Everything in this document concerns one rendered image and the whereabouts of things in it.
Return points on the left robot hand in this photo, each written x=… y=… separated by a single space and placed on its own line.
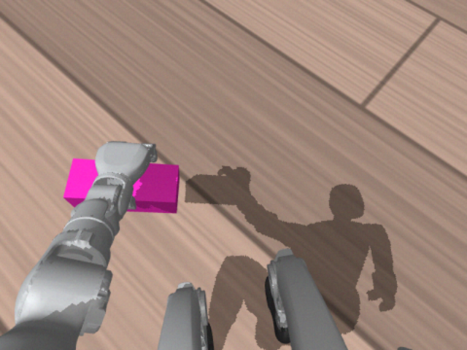
x=130 y=160

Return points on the left robot arm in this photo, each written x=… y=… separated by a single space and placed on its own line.
x=66 y=293

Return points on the right robot foot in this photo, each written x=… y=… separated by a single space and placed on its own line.
x=281 y=333

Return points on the carton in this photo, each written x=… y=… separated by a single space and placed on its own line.
x=155 y=191

